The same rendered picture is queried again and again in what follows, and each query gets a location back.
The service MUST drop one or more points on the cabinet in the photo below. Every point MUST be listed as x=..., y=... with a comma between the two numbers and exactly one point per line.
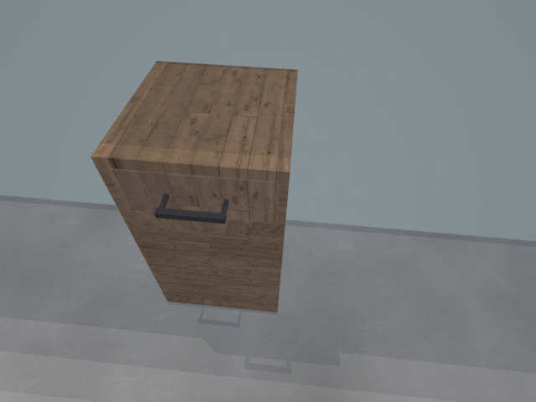
x=210, y=120

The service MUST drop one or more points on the drawer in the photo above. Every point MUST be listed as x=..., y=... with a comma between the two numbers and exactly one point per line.
x=253, y=200

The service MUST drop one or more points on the handle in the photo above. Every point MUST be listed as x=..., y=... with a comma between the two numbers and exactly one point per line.
x=190, y=215

